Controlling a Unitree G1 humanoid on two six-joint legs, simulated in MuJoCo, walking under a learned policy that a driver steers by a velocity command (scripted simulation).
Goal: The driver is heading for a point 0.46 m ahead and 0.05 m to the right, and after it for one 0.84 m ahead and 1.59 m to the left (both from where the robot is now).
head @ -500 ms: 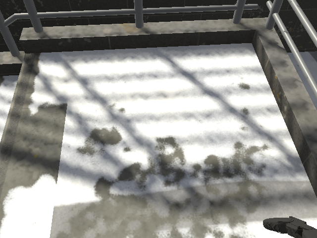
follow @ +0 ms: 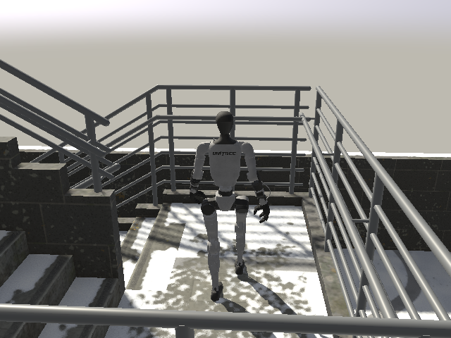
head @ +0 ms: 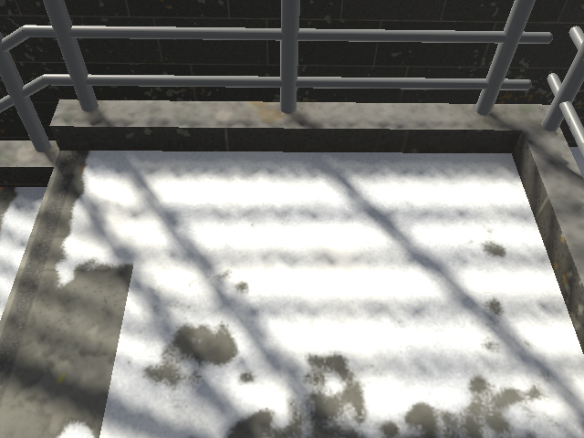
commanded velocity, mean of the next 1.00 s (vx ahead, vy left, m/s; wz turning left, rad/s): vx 0.15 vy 0.00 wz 0.04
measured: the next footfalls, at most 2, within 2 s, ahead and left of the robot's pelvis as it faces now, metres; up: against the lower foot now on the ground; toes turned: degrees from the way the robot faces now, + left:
right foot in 0.04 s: +0.19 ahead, -0.09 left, +0.00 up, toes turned -1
left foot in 0.42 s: +0.12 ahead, +0.11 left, +0.00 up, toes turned -2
